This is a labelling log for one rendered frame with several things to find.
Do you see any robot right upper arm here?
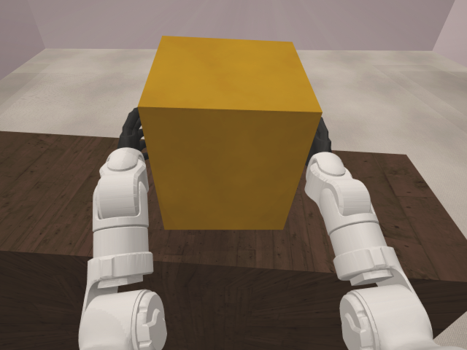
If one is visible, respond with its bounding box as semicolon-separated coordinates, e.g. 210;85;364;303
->
340;284;466;350

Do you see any robot left upper arm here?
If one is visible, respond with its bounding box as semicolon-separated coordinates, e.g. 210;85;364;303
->
80;289;167;350

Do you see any robot right forearm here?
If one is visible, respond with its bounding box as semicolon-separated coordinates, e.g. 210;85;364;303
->
304;152;433;337

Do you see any left robot hand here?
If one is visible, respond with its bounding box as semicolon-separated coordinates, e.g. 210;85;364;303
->
117;107;149;160

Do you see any carton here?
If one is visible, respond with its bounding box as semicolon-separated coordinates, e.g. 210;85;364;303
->
138;36;323;230

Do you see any pedestal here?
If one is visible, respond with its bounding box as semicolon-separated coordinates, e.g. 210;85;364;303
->
0;131;467;350

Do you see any robot left forearm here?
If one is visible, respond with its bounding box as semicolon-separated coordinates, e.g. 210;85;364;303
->
79;147;153;348

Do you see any right robot hand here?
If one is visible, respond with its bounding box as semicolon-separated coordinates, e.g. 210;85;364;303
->
305;117;332;167

